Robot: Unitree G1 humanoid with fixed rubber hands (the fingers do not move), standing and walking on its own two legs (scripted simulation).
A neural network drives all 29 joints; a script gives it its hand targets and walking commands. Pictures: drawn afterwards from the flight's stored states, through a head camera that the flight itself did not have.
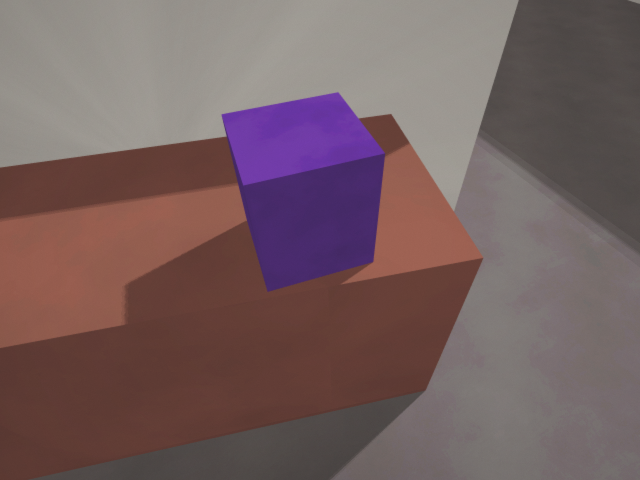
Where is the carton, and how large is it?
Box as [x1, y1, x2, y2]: [221, 92, 384, 291]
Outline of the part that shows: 338,92 221,114 248,225 268,291 371,262 373,259 384,152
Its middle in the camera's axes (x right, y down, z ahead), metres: -0.03 -0.09 +0.70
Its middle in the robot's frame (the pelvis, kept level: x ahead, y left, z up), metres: +0.59 +0.07 +0.01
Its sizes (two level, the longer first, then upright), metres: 0.210 0.200 0.250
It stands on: a pedestal, 0.66 m high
